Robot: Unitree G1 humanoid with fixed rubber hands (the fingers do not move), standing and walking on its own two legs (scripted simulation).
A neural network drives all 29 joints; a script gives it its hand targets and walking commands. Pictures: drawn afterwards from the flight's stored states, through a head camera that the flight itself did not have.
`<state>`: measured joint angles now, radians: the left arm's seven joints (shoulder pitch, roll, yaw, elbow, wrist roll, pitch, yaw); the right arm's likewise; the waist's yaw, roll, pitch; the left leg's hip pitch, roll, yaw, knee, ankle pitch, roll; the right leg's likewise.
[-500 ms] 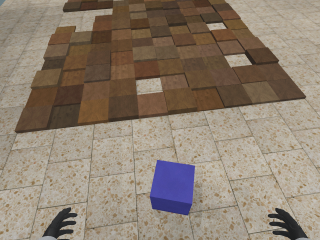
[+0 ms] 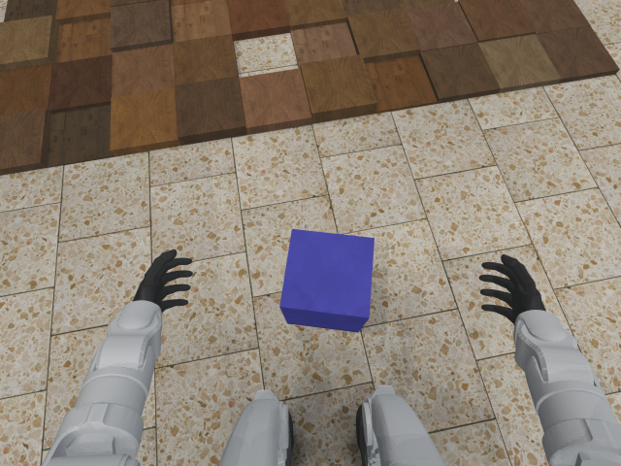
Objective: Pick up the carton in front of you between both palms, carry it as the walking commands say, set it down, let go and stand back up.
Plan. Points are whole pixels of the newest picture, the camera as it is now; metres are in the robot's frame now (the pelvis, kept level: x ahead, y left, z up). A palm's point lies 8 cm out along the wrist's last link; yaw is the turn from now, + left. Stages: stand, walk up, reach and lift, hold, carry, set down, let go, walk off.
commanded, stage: reach and lift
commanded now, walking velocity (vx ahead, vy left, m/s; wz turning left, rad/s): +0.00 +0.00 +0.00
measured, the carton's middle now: (327, 284) +0.48 -0.03 -0.58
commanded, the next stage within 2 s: none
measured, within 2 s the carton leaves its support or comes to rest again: neither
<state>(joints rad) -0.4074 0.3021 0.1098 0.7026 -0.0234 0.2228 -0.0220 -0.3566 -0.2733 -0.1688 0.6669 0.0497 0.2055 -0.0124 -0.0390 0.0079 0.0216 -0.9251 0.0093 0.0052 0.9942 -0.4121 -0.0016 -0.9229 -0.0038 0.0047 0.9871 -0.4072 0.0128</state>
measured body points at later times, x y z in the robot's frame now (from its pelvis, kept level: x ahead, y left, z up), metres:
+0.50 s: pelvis -0.06 +0.00 -0.06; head +0.25 +0.01 +0.27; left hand +0.52 +0.17 -0.15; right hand +0.46 -0.22 -0.15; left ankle +0.03 +0.12 -0.67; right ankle +0.03 -0.12 -0.67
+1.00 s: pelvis -0.05 +0.00 -0.20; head +0.31 +0.01 +0.07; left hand +0.51 +0.16 -0.37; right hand +0.45 -0.22 -0.36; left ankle +0.03 +0.12 -0.67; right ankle +0.03 -0.13 -0.67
